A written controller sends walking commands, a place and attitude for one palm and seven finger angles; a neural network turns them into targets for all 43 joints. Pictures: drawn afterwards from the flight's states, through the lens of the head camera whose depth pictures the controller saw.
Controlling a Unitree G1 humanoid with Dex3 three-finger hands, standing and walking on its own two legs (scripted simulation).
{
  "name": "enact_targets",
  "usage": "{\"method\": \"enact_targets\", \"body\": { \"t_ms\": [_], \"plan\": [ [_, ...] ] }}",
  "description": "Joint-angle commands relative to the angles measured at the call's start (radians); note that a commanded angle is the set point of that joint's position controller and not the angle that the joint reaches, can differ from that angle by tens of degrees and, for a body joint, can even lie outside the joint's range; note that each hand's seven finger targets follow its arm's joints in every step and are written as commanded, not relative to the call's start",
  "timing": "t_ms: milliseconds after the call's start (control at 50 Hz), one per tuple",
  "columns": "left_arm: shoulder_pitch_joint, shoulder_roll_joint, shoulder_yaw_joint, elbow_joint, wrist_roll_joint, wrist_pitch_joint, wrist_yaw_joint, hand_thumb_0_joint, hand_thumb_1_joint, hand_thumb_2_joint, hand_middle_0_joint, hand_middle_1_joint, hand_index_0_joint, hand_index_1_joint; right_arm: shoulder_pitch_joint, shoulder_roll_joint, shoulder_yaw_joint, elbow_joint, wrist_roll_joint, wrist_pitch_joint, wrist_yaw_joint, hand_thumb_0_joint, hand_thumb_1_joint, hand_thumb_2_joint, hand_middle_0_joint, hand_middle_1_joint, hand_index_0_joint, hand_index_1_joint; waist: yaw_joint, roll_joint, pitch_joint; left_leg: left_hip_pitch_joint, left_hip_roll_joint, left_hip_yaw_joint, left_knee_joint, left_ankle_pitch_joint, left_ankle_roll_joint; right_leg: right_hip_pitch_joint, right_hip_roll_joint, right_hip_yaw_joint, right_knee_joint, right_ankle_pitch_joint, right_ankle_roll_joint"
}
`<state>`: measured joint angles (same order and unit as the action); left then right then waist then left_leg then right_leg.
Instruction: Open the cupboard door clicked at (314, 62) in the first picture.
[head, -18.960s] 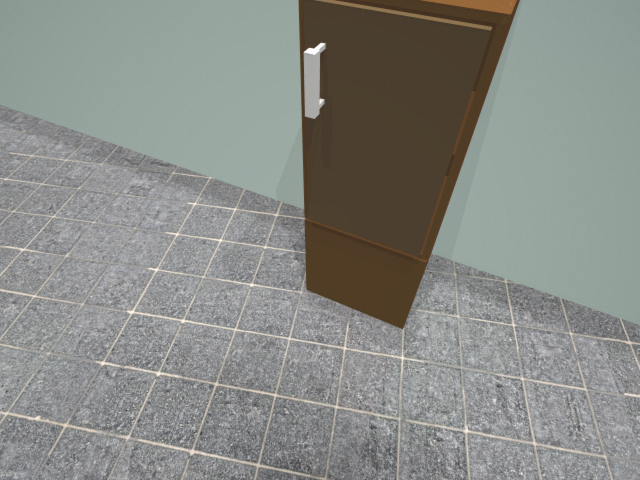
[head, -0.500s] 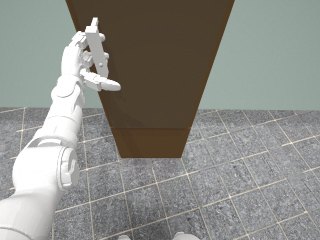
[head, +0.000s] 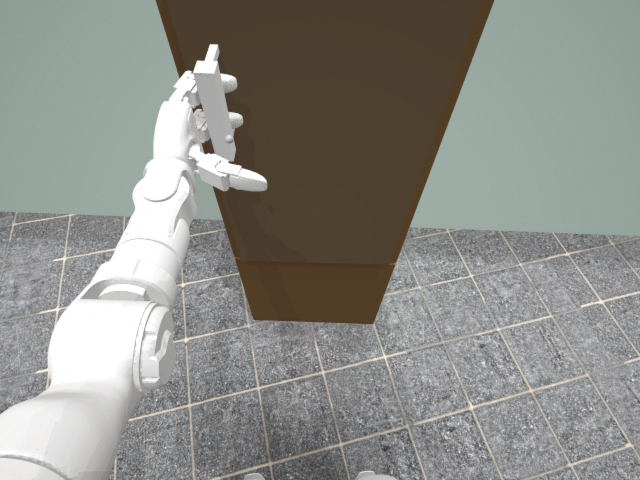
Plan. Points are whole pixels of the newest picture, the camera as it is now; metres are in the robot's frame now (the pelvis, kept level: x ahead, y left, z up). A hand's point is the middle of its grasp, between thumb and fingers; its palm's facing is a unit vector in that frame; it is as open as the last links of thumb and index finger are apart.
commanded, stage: slide the fingers in behind the handle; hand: left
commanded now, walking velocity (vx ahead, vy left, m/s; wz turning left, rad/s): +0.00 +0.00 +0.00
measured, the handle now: (220, 105) +0.57 +0.10 +0.14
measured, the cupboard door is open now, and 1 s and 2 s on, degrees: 1 1 47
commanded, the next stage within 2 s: close the thumb around the handle in 0.02 s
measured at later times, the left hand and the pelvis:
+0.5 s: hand (229, 137) +0.50 +0.08 +0.13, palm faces -0.10 -1.00 -0.01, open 10.0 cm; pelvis +0.00 +0.00 +0.00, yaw +0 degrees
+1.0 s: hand (230, 138) +0.50 +0.08 +0.13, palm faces -0.09 -1.00 -0.01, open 6.1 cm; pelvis +0.00 +0.00 +0.00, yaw -1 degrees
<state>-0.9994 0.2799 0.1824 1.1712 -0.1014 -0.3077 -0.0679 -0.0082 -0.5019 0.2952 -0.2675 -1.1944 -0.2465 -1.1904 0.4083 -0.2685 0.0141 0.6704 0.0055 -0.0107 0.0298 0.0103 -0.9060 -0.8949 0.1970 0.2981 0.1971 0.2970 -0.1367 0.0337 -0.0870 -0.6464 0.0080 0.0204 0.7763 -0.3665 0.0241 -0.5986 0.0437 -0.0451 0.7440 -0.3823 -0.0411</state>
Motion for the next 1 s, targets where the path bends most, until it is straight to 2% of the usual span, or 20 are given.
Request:
{"method": "enact_targets", "body": {
  "t_ms": [0,60,100,180,240,300,320,380,440,500,540,600,640,720,760,800,860,900,920,980],
  "plan": [
    [-0.526,0.138,0.023,-0.227,-0.003,-0.069,-0.010,0.000,-0.500,0.300,-0.300,-1.200,-0.300,-1.200,0.135,-0.151,-0.061,-0.063,0.002,-0.025,-0.014,0.000,-0.900,-0.900,0.200,0.300,0.200,0.300,-0.033,0.002,-0.429,0.340,-0.024,-0.045,-0.039,0.375,0.013,0.094,0.012,0.034,-0.079,0.462,0.021],
    [-0.529,0.135,0.011,-0.223,0.002,-0.071,-0.007,0.000,-0.500,0.300,-0.300,-1.200,-0.300,-1.200,0.132,-0.151,-0.057,-0.065,0.001,-0.024,-0.014,0.000,-0.900,-0.900,0.200,0.300,0.200,0.300,-0.042,-0.007,-0.403,0.321,-0.024,-0.043,-0.039,0.364,0.016,0.082,0.012,0.035,-0.081,0.456,0.025],
    [-0.521,0.173,0.042,-0.208,0.005,-0.069,-0.004,0.000,-0.500,0.300,-0.300,-1.200,-0.300,-1.200,0.137,-0.156,-0.059,-0.066,0.002,-0.023,-0.014,0.000,-0.900,-0.900,0.200,0.300,0.200,0.300,-0.037,-0.025,-0.400,0.297,-0.026,-0.038,-0.043,0.337,0.018,0.101,0.012,0.040,-0.085,0.447,0.025],
    [-0.542,0.192,0.054,-0.215,0.001,-0.067,-0.011,0.000,-0.276,0.396,-0.316,-1.224,-0.316,-1.224,0.139,-0.156,-0.058,-0.068,0.003,-0.022,-0.018,0.000,-0.900,-0.900,0.200,0.300,0.200,0.300,-0.041,-0.027,-0.407,0.293,-0.026,-0.037,-0.045,0.336,0.019,0.115,0.011,0.043,-0.087,0.456,0.027],
    [-0.518,0.181,0.052,-0.226,0.001,-0.076,-0.014,0.000,-0.108,0.468,-0.328,-1.242,-0.328,-1.242,0.134,-0.153,-0.058,-0.074,0.005,-0.024,-0.018,0.000,-0.900,-0.900,0.200,0.300,0.200,0.300,-0.029,0.007,-0.435,0.326,-0.024,-0.039,-0.042,0.359,0.014,0.102,0.013,0.038,-0.079,0.455,0.023],
    [-0.518,0.216,0.069,-0.186,0.003,-0.062,-0.014,0.000,0.060,0.540,-0.340,-1.260,-0.340,-1.260,0.143,-0.160,-0.055,-0.071,0.003,-0.021,-0.020,0.000,-0.900,-0.900,0.200,0.300,0.200,0.300,-0.038,-0.036,-0.382,0.266,-0.023,-0.036,-0.052,0.303,0.018,0.110,0.013,0.041,-0.092,0.419,0.027],
    [-0.524,0.197,0.052,-0.183,0.003,-0.063,-0.014,0.000,0.116,0.564,-0.344,-1.266,-0.344,-1.266,0.144,-0.157,-0.055,-0.073,0.003,-0.020,-0.022,0.000,-0.900,-0.900,0.200,0.300,0.200,0.300,-0.042,-0.024,-0.375,0.264,-0.026,-0.036,-0.052,0.301,0.018,0.110,0.011,0.040,-0.092,0.414,0.025],
    [-0.571,0.168,0.031,-0.206,0.005,-0.069,-0.009,0.000,0.284,0.636,-0.356,-1.284,-0.356,-1.284,0.145,-0.157,-0.057,-0.067,0.001,-0.025,-0.019,0.000,-0.900,-0.900,0.200,0.300,0.200,0.300,-0.055,0.010,-0.394,0.308,-0.020,-0.047,-0.046,0.312,0.015,0.062,0.014,0.035,-0.089,0.394,0.024],
    [-0.579,0.202,0.066,-0.207,0.002,-0.079,-0.002,0.000,0.452,0.708,-0.368,-1.302,-0.368,-1.302,0.154,-0.162,-0.060,-0.058,-0.002,-0.030,-0.020,0.000,-0.900,-0.900,0.200,0.300,0.200,0.300,-0.048,0.009,-0.439,0.324,-0.019,-0.049,-0.040,0.331,0.013,0.070,0.014,0.037,-0.081,0.402,0.024],
    [-0.543,0.186,0.051,-0.222,0.012,-0.087,-0.005,0.000,0.620,0.780,-0.380,-1.320,-0.380,-1.320,0.152,-0.157,-0.061,-0.064,-0.005,-0.031,-0.015,0.000,-0.900,-0.900,0.200,0.300,0.200,0.300,-0.034,0.028,-0.456,0.329,-0.019,-0.049,-0.038,0.359,0.010,0.082,0.015,0.032,-0.071,0.422,0.020],
    [-0.537,0.154,0.025,-0.205,0.014,-0.084,-0.004,0.000,0.732,0.828,-0.388,-1.332,-0.388,-1.332,0.154,-0.158,-0.062,-0.060,-0.002,-0.028,-0.013,0.000,-0.900,-0.900,0.200,0.300,0.200,0.300,-0.045,0.000,-0.421,0.330,-0.014,-0.053,-0.039,0.358,0.010,0.053,0.018,0.026,-0.073,0.413,0.022],
    [-0.568,0.124,-0.004,-0.217,0.013,-0.078,0.001,0.000,0.900,0.900,-0.400,-1.350,-0.400,-1.350,0.155,-0.159,-0.064,-0.057,-0.005,-0.027,-0.010,0.000,-0.900,-0.900,0.200,0.300,0.200,0.300,-0.060,0.025,-0.408,0.342,-0.011,-0.061,-0.040,0.340,0.008,0.022,0.020,0.021,-0.077,0.379,0.020],
    [-0.564,0.139,0.018,-0.226,0.012,-0.082,0.008,0.000,0.900,0.900,-0.400,-1.350,-0.400,-1.350,0.157,-0.161,-0.067,-0.055,-0.005,-0.028,-0.010,0.000,-0.900,-0.900,0.200,0.300,0.200,0.300,-0.049,0.019,-0.446,0.365,-0.013,-0.059,-0.033,0.370,0.008,0.036,0.020,0.025,-0.071,0.404,0.019],
    [-0.580,0.154,0.019,-0.196,0.013,-0.074,0.006,0.000,0.900,0.900,-0.400,-1.350,-0.400,-1.350,0.165,-0.160,-0.061,-0.050,-0.005,-0.027,-0.015,0.000,-0.900,-0.900,0.200,0.300,0.200,0.300,-0.059,-0.002,-0.388,0.309,-0.018,-0.057,-0.044,0.320,0.013,0.050,0.017,0.026,-0.083,0.382,0.021],
    [-0.571,0.163,0.023,-0.197,0.020,-0.075,0.008,0.000,0.900,0.900,-0.400,-1.350,-0.400,-1.350,0.158,-0.162,-0.062,-0.052,-0.006,-0.027,-0.014,0.000,-0.900,-0.900,0.200,0.300,0.200,0.300,-0.056,0.008,-0.403,0.320,-0.016,-0.058,-0.040,0.324,0.012,0.035,0.016,0.029,-0.081,0.380,0.021],
    [-0.580,0.130,0.001,-0.211,0.021,-0.077,0.007,0.000,0.900,0.900,-0.400,-1.350,-0.400,-1.350,0.156,-0.157,-0.063,-0.052,-0.007,-0.029,-0.012,0.000,-0.900,-0.900,0.200,0.300,0.200,0.300,-0.060,0.023,-0.417,0.343,-0.014,-0.060,-0.036,0.345,0.010,0.025,0.016,0.024,-0.076,0.388,0.021],
    [-0.554,0.139,0.014,-0.221,0.017,-0.082,0.009,0.000,0.900,0.900,-0.400,-1.350,-0.400,-1.350,0.155,-0.158,-0.065,-0.055,-0.007,-0.028,-0.010,0.000,-0.900,-0.900,0.200,0.300,0.200,0.300,-0.046,0.024,-0.444,0.356,-0.013,-0.063,-0.032,0.376,0.007,0.036,0.017,0.023,-0.068,0.406,0.019],
    [-0.565,0.133,0.009,-0.231,0.013,-0.080,0.007,0.000,0.900,0.900,-0.400,-1.350,-0.400,-1.350,0.151,-0.157,-0.064,-0.057,-0.006,-0.028,-0.009,0.000,-0.900,-0.900,0.200,0.300,0.200,0.300,-0.053,0.006,-0.434,0.345,-0.016,-0.056,-0.032,0.354,0.011,0.046,0.019,0.026,-0.077,0.406,0.022],
    [-0.546,0.215,0.069,-0.202,0.016,-0.079,0.009,0.000,0.900,0.900,-0.400,-1.350,-0.400,-1.350,0.161,-0.165,-0.063,-0.054,-0.005,-0.025,-0.015,0.000,-0.900,-0.900,0.200,0.300,0.200,0.300,-0.040,-0.014,-0.421,0.314,-0.018,-0.053,-0.033,0.354,0.015,0.077,0.016,0.032,-0.077,0.417,0.020],
    [-0.465,0.187,0.055,-0.235,0.012,-0.078,-0.011,0.000,0.900,0.900,-0.400,-1.350,-0.400,-1.350,0.138,-0.156,-0.059,-0.084,0.000,-0.020,-0.014,0.000,-0.900,-0.900,0.200,0.300,0.200,0.300,-0.013,0.003,-0.440,0.313,-0.023,-0.039,-0.043,0.369,0.014,0.116,0.016,0.034,-0.074,0.455,0.019]
  ]
}}
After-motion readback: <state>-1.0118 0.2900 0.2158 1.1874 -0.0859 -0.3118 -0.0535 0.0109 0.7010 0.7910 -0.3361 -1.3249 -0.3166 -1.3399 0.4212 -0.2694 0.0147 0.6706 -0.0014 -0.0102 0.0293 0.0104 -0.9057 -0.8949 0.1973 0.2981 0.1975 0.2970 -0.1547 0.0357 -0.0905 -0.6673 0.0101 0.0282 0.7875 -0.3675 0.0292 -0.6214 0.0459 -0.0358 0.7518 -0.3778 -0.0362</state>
